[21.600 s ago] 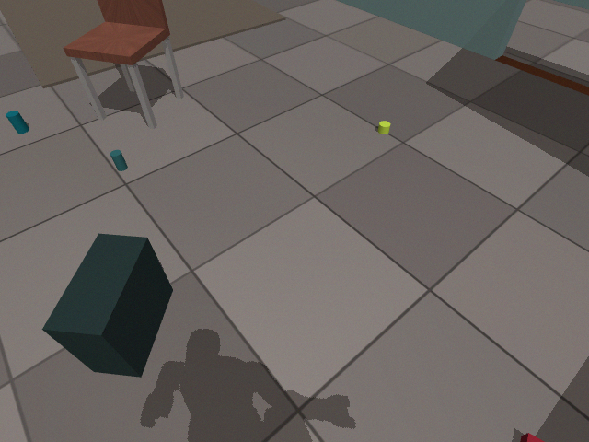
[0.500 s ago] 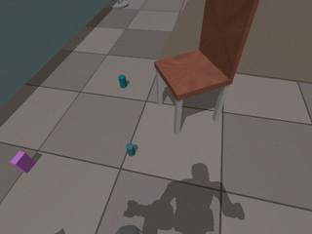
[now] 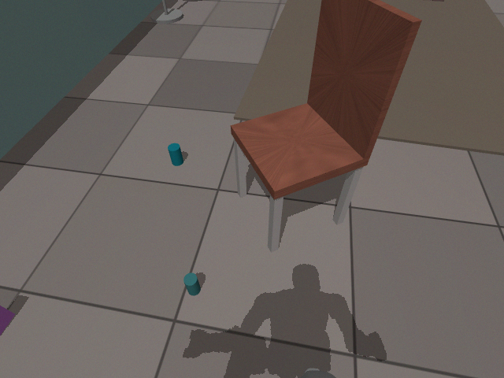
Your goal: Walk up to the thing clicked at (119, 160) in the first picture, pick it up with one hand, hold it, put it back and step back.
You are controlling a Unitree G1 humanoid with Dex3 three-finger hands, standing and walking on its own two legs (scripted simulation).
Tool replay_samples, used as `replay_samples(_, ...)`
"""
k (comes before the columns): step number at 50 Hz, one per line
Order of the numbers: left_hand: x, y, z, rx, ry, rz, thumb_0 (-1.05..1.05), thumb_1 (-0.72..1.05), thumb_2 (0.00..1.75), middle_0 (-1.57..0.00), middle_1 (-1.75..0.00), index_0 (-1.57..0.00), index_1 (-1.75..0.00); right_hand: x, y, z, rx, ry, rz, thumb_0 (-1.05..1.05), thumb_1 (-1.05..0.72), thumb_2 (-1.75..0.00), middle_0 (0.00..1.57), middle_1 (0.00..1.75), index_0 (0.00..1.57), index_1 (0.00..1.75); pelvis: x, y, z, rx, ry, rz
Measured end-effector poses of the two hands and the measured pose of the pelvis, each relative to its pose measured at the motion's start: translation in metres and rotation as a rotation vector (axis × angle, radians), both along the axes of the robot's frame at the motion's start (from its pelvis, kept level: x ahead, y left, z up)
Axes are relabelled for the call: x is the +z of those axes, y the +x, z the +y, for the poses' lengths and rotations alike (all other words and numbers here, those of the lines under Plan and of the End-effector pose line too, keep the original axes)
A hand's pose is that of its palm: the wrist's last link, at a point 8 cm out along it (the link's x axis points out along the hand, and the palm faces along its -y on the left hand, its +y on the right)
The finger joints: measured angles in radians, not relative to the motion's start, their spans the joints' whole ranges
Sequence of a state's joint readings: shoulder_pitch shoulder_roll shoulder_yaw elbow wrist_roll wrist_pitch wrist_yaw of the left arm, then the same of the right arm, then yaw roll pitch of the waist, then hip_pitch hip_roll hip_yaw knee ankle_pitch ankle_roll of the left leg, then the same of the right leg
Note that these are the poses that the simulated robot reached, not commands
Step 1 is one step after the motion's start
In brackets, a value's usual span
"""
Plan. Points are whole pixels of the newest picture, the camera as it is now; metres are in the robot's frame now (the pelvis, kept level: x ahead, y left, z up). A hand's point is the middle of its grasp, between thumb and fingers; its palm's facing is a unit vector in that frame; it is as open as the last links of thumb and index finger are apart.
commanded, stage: walk up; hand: left
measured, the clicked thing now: (192, 284) +0.59 +0.25 -0.71
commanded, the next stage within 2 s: stand in 1.98 s
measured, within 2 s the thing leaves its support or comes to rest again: neither
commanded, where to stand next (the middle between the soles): +0.22 +0.01 m, yaw +1 degrees
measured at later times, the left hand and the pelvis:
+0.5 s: hand out of the picture +0.16 +0.29 -0.16, palm faces -0.02 -0.91 -0.40, open 7.4 cm; pelvis +0.12 +0.01 -0.01, yaw +1 degrees
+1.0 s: hand (114, 324) +0.26 +0.28 -0.15, palm faces -0.02 -0.92 -0.39, open 7.4 cm; pelvis +0.17 +0.01 +0.00, yaw +0 degrees
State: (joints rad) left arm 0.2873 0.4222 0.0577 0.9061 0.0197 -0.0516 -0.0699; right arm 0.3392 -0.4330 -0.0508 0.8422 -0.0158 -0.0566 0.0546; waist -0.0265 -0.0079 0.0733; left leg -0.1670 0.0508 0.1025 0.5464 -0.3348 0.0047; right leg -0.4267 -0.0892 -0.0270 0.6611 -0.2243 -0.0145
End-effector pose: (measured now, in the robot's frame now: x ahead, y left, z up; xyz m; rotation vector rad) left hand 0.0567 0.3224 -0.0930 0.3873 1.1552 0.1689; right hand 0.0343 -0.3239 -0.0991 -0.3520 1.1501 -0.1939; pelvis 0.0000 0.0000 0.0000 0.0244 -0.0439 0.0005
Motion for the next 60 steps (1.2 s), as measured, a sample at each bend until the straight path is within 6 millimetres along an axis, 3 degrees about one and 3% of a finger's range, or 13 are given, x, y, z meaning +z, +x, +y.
replay_samples(5,0.006,0.035,-0.013,0.019,0.056,-0.068,0.00,0.90,0.90,-0.20,-0.30,-0.20,-0.30,-0.026,0.039,-0.018,0.006,0.017,0.041,0.00,-0.90,-0.90,0.21,0.30,0.21,0.30,-0.011,0.035,-0.019,0.007,-0.017,-0.009)
replay_samples(10,0.021,0.046,-0.022,0.052,0.061,-0.060,0.00,0.90,0.90,-0.20,-0.30,-0.20,-0.30,-0.022,0.091,-0.013,0.042,0.049,0.018,0.01,-0.90,-0.90,0.21,0.30,0.21,0.30,0.000,0.061,-0.021,0.014,-0.018,-0.009)
replay_samples(14,0.022,0.052,-0.018,0.059,0.068,-0.025,0.00,0.90,0.90,-0.20,-0.30,-0.20,-0.30,-0.016,0.128,-0.007,0.068,0.056,-0.001,0.00,-0.90,-0.90,0.21,0.30,0.21,0.30,0.004,0.082,-0.019,0.015,-0.022,-0.003)
replay_samples(18,0.010,0.062,-0.007,0.069,0.066,0.010,0.00,0.90,0.90,-0.20,-0.30,-0.20,-0.30,-0.013,0.160,0.003,0.074,0.034,-0.015,0.00,-0.90,-0.90,0.21,0.30,0.21,0.30,0.000,0.101,-0.011,0.015,-0.027,-0.002)
replay_samples(22,-0.016,0.082,0.006,0.080,0.046,0.030,0.00,0.90,0.90,-0.20,-0.30,-0.20,-0.30,-0.017,0.185,0.017,0.069,0.001,-0.038,0.00,-0.90,-0.90,0.21,0.30,0.21,0.30,-0.014,0.117,0.004,0.023,-0.025,-0.004)
replay_samples(26,-0.027,0.106,0.005,0.062,0.020,0.034,0.01,0.90,0.90,-0.20,-0.30,-0.20,-0.30,-0.012,0.194,0.028,0.067,0.007,-0.054,0.00,-0.90,-0.90,0.21,0.30,0.21,0.30,-0.014,0.125,0.008,0.014,-0.024,-0.004)
replay_samples(30,-0.024,0.125,0.000,0.032,0.008,0.032,0.00,0.90,0.90,-0.20,-0.30,-0.20,-0.30,-0.007,0.195,0.024,0.049,0.001,-0.047,0.00,-0.90,-0.90,0.21,0.30,0.21,0.30,-0.009,0.135,0.006,0.006,-0.025,0.006)
replay_samples(37,-0.019,0.135,-0.008,0.041,0.048,0.041,0.00,0.90,0.90,-0.20,-0.30,-0.20,-0.30,-0.023,0.199,0.007,-0.002,0.006,0.006,0.00,-0.90,-0.90,0.21,0.30,0.21,0.30,-0.013,0.154,-0.003,-0.002,-0.034,0.006)
replay_samples(44,-0.016,0.161,-0.005,0.053,0.033,0.028,0.00,0.90,0.90,-0.20,-0.30,-0.20,-0.30,-0.029,0.208,0.022,-0.009,0.027,0.040,0.00,-0.90,-0.90,0.21,0.30,0.21,0.30,-0.008,0.166,0.006,0.004,-0.020,-0.002)
replay_samples(53,-0.011,0.208,-0.001,0.034,-0.005,-0.046,0.00,0.90,0.90,-0.20,-0.30,-0.20,-0.30,-0.015,0.223,0.044,-0.010,0.045,0.027,0.00,-0.90,-0.90,0.21,0.30,0.21,0.30,0.002,0.172,0.016,-0.003,-0.029,-0.008)
replay_samples(60,-0.006,0.218,-0.002,0.030,-0.025,-0.057,0.00,0.90,0.90,-0.20,-0.30,-0.20,-0.30,-0.003,0.231,0.047,-0.013,0.040,0.003,0.00,-0.90,-0.90,0.21,0.30,0.21,0.30,0.010,0.172,0.018,-0.008,-0.031,-0.013)
